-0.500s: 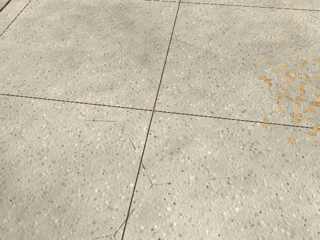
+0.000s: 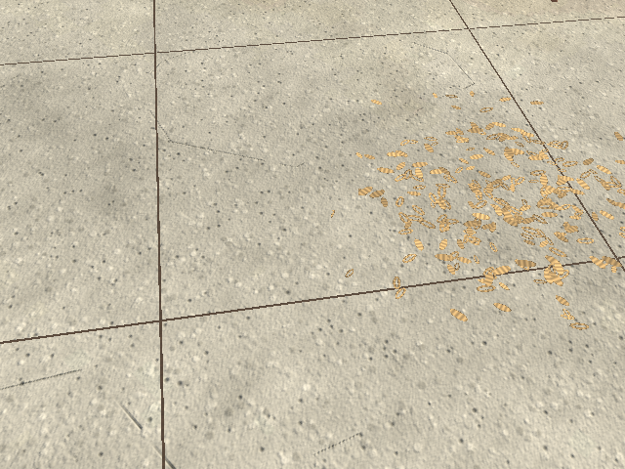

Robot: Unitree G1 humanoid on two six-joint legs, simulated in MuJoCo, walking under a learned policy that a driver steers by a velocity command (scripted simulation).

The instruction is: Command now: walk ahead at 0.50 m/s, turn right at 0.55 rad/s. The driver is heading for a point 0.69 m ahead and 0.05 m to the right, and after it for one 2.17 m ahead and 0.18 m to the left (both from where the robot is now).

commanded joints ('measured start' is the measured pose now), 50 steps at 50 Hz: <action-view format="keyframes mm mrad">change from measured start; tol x32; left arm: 1 -82 -8 -18 -80 0 -7 -16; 50 161 68 -34 -81 6 -25 63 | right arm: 1 -9 -109 -15 -52 0 -16 -3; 50 -83 -215 -40 -141 18 56 15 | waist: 1 12 117 56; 13 110 -169 -310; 50 67 58 -60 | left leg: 1 -26 263 -81 -130 328 81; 10 172 300 45 317 946 55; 13 -583 16 -84 1155 -330 -58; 30 -660 65 -246 550 247 -14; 39 -256 -92 -90 303 14 140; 42 328 354 -996 70 264 429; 50 -141 117 -422 51 934 221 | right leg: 1 0 -3 -37 -158 94 2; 11 535 181 -131 -488 -134 -160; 13 976 -293 729 -686 -187 -350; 19 558 -89 203 -779 266 -179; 32 723 -89 -72 -863 438 -46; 38 848 -137 -158 -503 1113 -18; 40 659 -112 -180 -68 842 -21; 42 39 193 -12 546 -433 27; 50 143 40 19 144 -206 112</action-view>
